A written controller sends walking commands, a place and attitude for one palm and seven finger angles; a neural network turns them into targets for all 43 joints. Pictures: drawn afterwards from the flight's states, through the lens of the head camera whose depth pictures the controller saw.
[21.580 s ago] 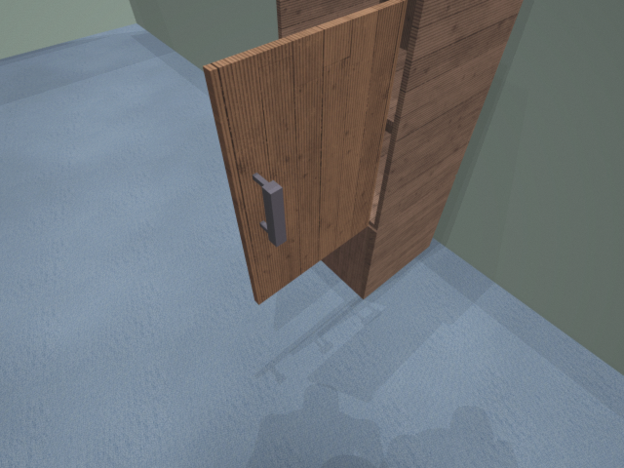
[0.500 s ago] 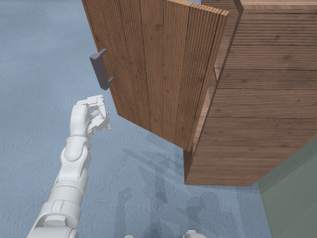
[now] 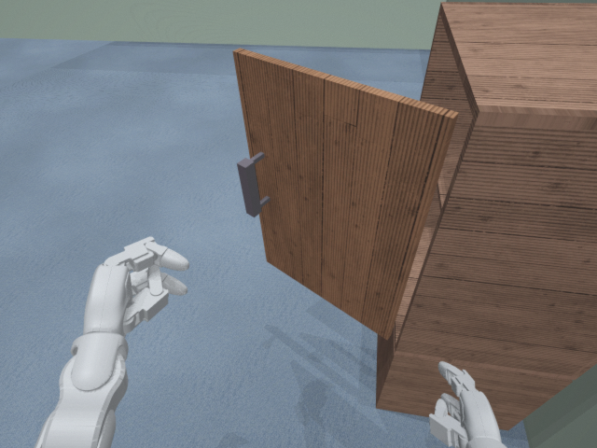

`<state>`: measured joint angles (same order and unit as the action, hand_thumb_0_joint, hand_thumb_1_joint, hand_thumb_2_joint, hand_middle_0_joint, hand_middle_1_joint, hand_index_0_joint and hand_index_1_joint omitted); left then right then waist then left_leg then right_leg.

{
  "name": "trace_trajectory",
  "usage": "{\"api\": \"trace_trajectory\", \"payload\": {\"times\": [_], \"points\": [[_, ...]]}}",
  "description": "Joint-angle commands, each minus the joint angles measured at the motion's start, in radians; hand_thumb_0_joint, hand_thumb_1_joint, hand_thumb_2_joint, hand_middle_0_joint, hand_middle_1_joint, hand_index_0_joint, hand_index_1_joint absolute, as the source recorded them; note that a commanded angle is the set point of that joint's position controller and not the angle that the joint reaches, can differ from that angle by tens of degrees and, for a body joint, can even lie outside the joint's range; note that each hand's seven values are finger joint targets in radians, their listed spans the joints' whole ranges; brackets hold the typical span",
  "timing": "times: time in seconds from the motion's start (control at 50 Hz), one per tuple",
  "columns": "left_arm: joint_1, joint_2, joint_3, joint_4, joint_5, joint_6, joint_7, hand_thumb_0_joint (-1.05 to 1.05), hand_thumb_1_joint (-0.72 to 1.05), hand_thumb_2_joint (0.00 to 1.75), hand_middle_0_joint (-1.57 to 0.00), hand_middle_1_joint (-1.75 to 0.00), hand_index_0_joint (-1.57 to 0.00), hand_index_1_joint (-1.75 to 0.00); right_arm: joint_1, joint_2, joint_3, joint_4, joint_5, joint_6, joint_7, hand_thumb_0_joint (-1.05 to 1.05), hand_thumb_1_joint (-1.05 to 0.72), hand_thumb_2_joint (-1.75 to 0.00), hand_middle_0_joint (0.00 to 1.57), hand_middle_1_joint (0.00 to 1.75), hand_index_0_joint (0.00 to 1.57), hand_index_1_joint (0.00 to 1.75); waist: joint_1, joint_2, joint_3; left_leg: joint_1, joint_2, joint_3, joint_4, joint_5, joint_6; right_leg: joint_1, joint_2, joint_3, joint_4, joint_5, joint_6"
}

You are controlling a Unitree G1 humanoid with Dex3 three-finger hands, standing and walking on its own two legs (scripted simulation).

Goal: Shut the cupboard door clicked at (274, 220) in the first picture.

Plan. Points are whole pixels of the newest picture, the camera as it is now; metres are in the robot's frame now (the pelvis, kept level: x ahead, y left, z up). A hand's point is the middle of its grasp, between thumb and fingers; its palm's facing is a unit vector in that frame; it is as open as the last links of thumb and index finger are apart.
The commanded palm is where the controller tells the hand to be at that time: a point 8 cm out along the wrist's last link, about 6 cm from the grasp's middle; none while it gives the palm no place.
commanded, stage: draw the hand back to the body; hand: left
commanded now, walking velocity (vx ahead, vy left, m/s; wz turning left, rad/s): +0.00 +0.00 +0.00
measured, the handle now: (256, 184) +0.63 +0.17 -0.02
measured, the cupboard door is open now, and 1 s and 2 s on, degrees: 61 61 61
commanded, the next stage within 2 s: step back with the hand held close in 0.74 s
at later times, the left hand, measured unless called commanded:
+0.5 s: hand (38, 325) +0.18 +0.28 +0.16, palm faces +0.49 -0.75 -0.44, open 7.0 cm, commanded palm +0.14 +0.31 +0.17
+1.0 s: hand (48, 322) +0.19 +0.28 +0.16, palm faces +0.44 -0.77 -0.46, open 7.4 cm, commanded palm +0.13 +0.31 +0.17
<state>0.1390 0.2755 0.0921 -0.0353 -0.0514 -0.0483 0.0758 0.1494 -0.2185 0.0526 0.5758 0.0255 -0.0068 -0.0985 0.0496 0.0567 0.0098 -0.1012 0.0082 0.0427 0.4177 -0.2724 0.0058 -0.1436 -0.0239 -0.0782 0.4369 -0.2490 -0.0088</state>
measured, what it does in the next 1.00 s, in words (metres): stands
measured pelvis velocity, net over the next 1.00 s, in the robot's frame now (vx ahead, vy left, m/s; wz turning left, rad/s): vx -0.01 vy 0.01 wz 0.00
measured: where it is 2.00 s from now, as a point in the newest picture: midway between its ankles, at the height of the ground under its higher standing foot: outside the picture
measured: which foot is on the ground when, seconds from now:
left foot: down 0.00-1.00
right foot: down 0.00-1.00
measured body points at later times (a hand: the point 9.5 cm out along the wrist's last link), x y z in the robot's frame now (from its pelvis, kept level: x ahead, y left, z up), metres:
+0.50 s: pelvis +0.00 +0.01 +0.00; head -0.01 -0.02 +0.45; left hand +0.15 +0.32 +0.18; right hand +0.19 -0.21 -0.10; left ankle -0.03 +0.11 -0.74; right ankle -0.01 -0.11 -0.74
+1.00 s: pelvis -0.01 +0.01 +0.00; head -0.01 -0.01 +0.45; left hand +0.16 +0.31 +0.18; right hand +0.17 -0.22 -0.09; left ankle -0.03 +0.11 -0.74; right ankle -0.01 -0.11 -0.74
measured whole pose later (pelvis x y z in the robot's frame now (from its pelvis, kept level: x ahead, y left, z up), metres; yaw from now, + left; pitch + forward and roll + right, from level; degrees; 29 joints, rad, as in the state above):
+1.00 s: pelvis -0.01 +0.01 +0.00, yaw +0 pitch -1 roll -1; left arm 0.49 0.36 0.38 -0.37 -0.05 -0.13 0.12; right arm 0.19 -0.24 0.00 0.61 0.01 -0.04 -0.08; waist 0.03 0.08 -0.01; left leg -0.16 0.02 0.04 0.47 -0.28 0.02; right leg -0.17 -0.01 -0.08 0.40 -0.21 0.00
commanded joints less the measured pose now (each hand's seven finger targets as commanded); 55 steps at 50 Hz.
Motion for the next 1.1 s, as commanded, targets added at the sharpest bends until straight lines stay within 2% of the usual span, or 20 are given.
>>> {"api": "trace_trajectory", "payload": {"times": [0.0, 0.06, 0.1, 0.18, 0.22, 0.3, 0.34, 0.4, 0.54, 0.6, 0.64, 0.74, 0.78, 0.8, 0.84, 0.86, 0.88, 0.94, 1.0, 1.08], "points": [[-0.122, 0.163, 0.122, -0.325, 0.001, -0.044, 0.024, 0.0, 0.9, 0.9, -0.67, -0.81, -0.67, -0.81, -0.08, -0.1, -0.039, -0.131, -0.018, -0.055, 0.002, 0.0, -0.9, -0.9, 0.2, 0.3, 0.2, 0.3, -0.014, 0.006, -0.123, 0.034, 0.007, -0.015, -0.074, 0.307, 0.016, 0.103, 0.01, 0.035, -0.077, 0.278, -0.01], [-0.048, 0.189, 0.18, -0.389, -0.001, -0.041, 0.031, 0.0, 0.9, 0.9, -0.58, -0.72, -0.58, -0.72, -0.081, -0.095, -0.041, -0.135, -0.022, -0.059, 0.007, 0.0, -0.9, -0.9, 0.2, 0.3, 0.2, 0.3, -0.004, -0.023, -0.139, 0.044, 0.008, -0.016, -0.07, 0.359, 0.015, 0.127, 0.009, 0.03, -0.071, 0.32, -0.007], [0.01, 0.202, 0.206, -0.41, -0.001, -0.038, 0.033, 0.0, 0.9, 0.9, -0.53, -0.66, -0.53, -0.66, -0.082, -0.098, -0.044, -0.13, -0.025, -0.062, 0.01, 0.0, -0.9, -0.9, 0.2, 0.3, 0.2, 0.3, -0.002, -0.025, -0.115, 0.032, 0.011, -0.018, -0.072, 0.36, 0.011, 0.13, 0.009, 0.031, -0.079, 0.309, -0.007], [0.083, 0.222, 0.259, -0.494, 0.0, -0.045, 0.042, 0.0, 0.9, 0.9, -0.42, -0.54, -0.42, -0.54, -0.081, -0.093, -0.048, -0.128, -0.026, -0.079, 0.014, 0.0, -0.9, -0.9, 0.2, 0.3, 0.2, 0.3, 0.006, 0.028, -0.113, 0.043, 0.015, -0.022, -0.07, 0.404, 0.005, 0.126, 0.008, 0.026, -0.072, 0.313, -0.004], [0.134, 0.24, 0.295, -0.51, -0.004, -0.048, 0.044, 0.0, 0.9, 0.9, -0.36, -0.48, -0.36, -0.48, -0.081, -0.096, -0.052, -0.128, -0.026, -0.085, 0.018, 0.0, -0.9, -0.9, 0.2, 0.3, 0.2, 0.3, 0.011, -0.01, -0.102, 0.028, 0.015, -0.025, -0.072, 0.395, 0.006, 0.132, 0.006, 0.026, -0.075, 0.31, -0.003], [0.228, 0.284, 0.38, -0.522, -0.01, -0.059, 0.05, 0.0, 0.9, 0.9, -0.25, -0.36, -0.25, -0.36, -0.083, -0.101, -0.063, -0.115, -0.026, -0.096, 0.017, 0.0, -0.9, -0.9, 0.2, 0.3, 0.2, 0.3, 0.021, -0.015, -0.064, 0.001, 0.017, -0.02, -0.072, 0.347, 0.009, 0.118, 0.006, 0.028, -0.087, 0.272, -0.002], [0.249, 0.292, 0.406, -0.564, -0.012, -0.071, 0.052, 0.0, 0.9, 0.9, -0.2, -0.3, -0.2, -0.3, -0.084, -0.096, -0.067, -0.116, -0.021, -0.103, 0.017, 0.0, -0.9, -0.9, 0.2, 0.3, 0.2, 0.3, 0.023, 0.013, -0.075, 0.006, 0.018, -0.016, -0.072, 0.337, 0.008, 0.116, 0.005, 0.029, -0.081, 0.259, -0.001], [0.223, 0.224, 0.331, -0.515, -0.003, -0.072, 0.049, 0.0, 0.9, 0.9, -0.2, -0.3, -0.2, -0.3, -0.075, -0.109, -0.07, -0.096, -0.022, -0.119, 0.017, 0.0, -0.9, -0.9, 0.2, 0.3, 0.2, 0.3, 0.003, 0.002, -0.012, -0.006, 0.02, -0.017, -0.086, 0.272, 0.01, 0.067, 0.004, 0.025, -0.1, 0.191, 0.0], [0.193, 0.265, 0.364, -0.528, 0.002, -0.089, 0.062, 0.0, 0.9, 0.9, -0.2, -0.3, -0.2, -0.3, -0.078, -0.109, -0.072, -0.092, -0.025, -0.138, 0.006, 0.0, -0.9, -0.9, 0.2, 0.3, 0.2, 0.3, 0.016, -0.019, -0.049, 0.001, 0.011, -0.02, -0.091, 0.228, 0.019, 0.085, 0.003, 0.031, -0.095, 0.154, -0.002], [0.2, 0.289, 0.386, -0.552, 0.004, -0.094, 0.065, 0.0, 0.9, 0.9, -0.2, -0.3, -0.2, -0.3, -0.082, -0.108, -0.072, -0.089, -0.026, -0.144, 0.005, 0.0, -0.9, -0.9, 0.2, 0.3, 0.2, 0.3, 0.022, 0.022, -0.058, -0.002, 0.01, -0.019, -0.088, 0.238, 0.014, 0.1, 0.004, 0.035, -0.097, 0.165, -0.005], [0.207, 0.27, 0.375, -0.55, 0.002, -0.095, 0.063, 0.0, 0.9, 0.9, -0.2, -0.3, -0.2, -0.3, -0.082, -0.099, -0.067, -0.092, -0.026, -0.146, 0.006, 0.0, -0.9, -0.9, 0.2, 0.3, 0.2, 0.3, 0.019, 0.035, -0.031, -0.007, 0.011, -0.018, -0.093, 0.231, 0.011, 0.089, 0.005, 0.032, -0.096, 0.161, -0.005], [0.218, 0.261, 0.376, -0.534, -0.001, -0.096, 0.056, 0.0, 0.9, 0.9, -0.2, -0.3, -0.2, -0.3, -0.08, -0.1, -0.069, -0.093, -0.025, -0.144, 0.011, 0.0, -0.9, -0.9, 0.2, 0.3, 0.2, 0.3, 0.018, 0.019, -0.014, -0.017, 0.016, -0.018, -0.099, 0.225, 0.008, 0.085, 0.007, 0.032, -0.101, 0.154, -0.005], [0.216, 0.257, 0.372, -0.537, 0.0, -0.095, 0.055, 0.0, 0.9, 0.9, -0.2, -0.3, -0.2, -0.3, -0.076, -0.1, -0.071, -0.095, -0.026, -0.143, 0.011, 0.0, -0.9, -0.9, 0.2, 0.3, 0.2, 0.3, 0.016, 0.037, -0.024, -0.009, 0.014, -0.011, -0.097, 0.218, 0.01, 0.082, 0.007, 0.034, -0.103, 0.151, -0.004], [0.234, 0.259, 0.376, -0.519, -0.001, -0.094, 0.054, 0.0, 0.9, 0.9, -0.2, -0.3, -0.2, -0.3, -0.074, -0.104, -0.072, -0.09, -0.027, -0.144, 0.012, 0.0, -0.9, -0.9, 0.2, 0.3, 0.2, 0.3, 0.017, 0.004, -0.016, -0.017, 0.016, -0.017, -0.098, 0.222, 0.01, 0.084, 0.009, 0.034, -0.11, 0.153, -0.005], [0.23, 0.258, 0.373, -0.538, -0.003, -0.096, 0.053, 0.0, 0.9, 0.9, -0.2, -0.3, -0.2, -0.3, -0.075, -0.104, -0.075, -0.096, -0.025, -0.141, 0.012, 0.0, -0.9, -0.9, 0.2, 0.3, 0.2, 0.3, 0.016, 0.0, -0.038, -0.006, 0.017, -0.014, -0.095, 0.235, 0.013, 0.093, 0.008, 0.036, -0.103, 0.167, -0.004], [0.148, 0.353, 0.466, -0.566, -0.006, -0.127, 0.062, 0.0, 0.9, 0.9, -0.2, -0.3, -0.2, -0.3, -0.083, -0.142, -0.086, -0.131, -0.015, -0.111, 0.014, 0.0, -0.9, -0.9, 0.2, 0.3, 0.2, 0.3, -0.027, -0.009, 0.014, -0.096, 0.035, -0.023, -0.033, 0.134, 0.031, -0.008, -0.05, 0.145, -0.151, 0.188, -0.012], [0.236, 0.301, 0.427, -0.499, -0.005, -0.132, 0.059, 0.0, 0.9, 0.9, -0.2, -0.3, -0.2, -0.3, -0.069, -0.13, -0.089, -0.113, -0.021, -0.096, 0.012, 0.0, -0.9, -0.9, 0.2, 0.3, 0.2, 0.3, -0.032, -0.067, -0.01, -0.1, 0.029, -0.034, 0.002, 0.107, 0.032, -0.027, -0.089, 0.161, -0.164, 0.171, -0.023], [0.3, 0.279, 0.399, -0.52, -0.001, -0.15, 0.063, 0.0, 0.9, 0.9, -0.2, -0.3, -0.2, -0.3, -0.063, -0.123, -0.095, -0.123, -0.018, -0.069, 0.014, 0.0, -0.9, -0.9, 0.2, 0.3, 0.2, 0.3, -0.04, -0.071, -0.077, -0.101, 0.027, -0.033, 0.054, 0.114, 0.028, -0.049, -0.137, 0.179, -0.143, 0.19, -0.043], [0.334, 0.31, 0.424, -0.575, -0.003, -0.157, 0.077, 0.0, 0.9, 0.9, -0.2, -0.3, -0.2, -0.3, -0.067, -0.139, -0.104, -0.138, -0.017, -0.051, 0.004, 0.0, -0.9, -0.9, 0.2, 0.3, 0.2, 0.3, -0.042, -0.011, -0.142, -0.091, 0.049, -0.05, 0.016, 0.241, 0.025, -0.019, -0.104, 0.128, -0.055, 0.303, -0.027], [0.369, 0.341, 0.464, -0.619, -0.011, -0.152, 0.087, 0.0, 0.9, 0.9, -0.2, -0.3, -0.2, -0.3, -0.064, -0.142, -0.11, -0.175, -0.013, -0.02, -0.01, 0.0, -0.9, -0.9, 0.2, 0.3, 0.2, 0.3, -0.038, 0.012, -0.211, -0.116, 0.088, -0.073, 0.006, 0.491, 0.016, 0.053, -0.051, 0.078, 0.078, 0.471, 0.003]]}}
